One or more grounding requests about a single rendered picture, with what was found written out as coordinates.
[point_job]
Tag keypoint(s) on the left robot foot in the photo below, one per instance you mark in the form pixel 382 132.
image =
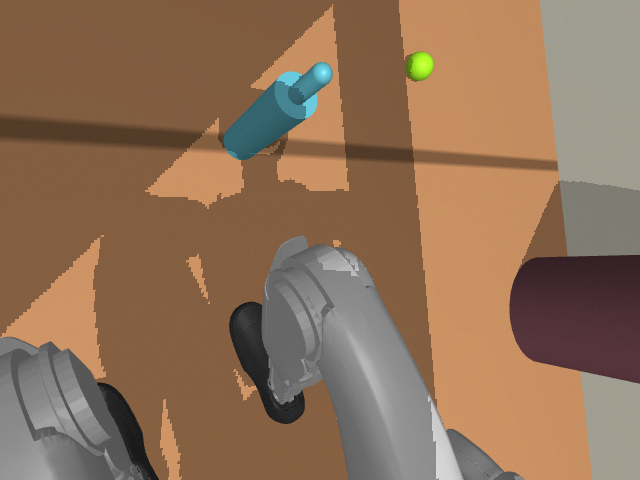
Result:
pixel 129 429

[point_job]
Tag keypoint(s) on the right robot hand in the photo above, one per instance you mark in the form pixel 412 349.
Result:
pixel 474 463

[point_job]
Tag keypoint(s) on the right robot foot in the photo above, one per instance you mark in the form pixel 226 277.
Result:
pixel 246 333

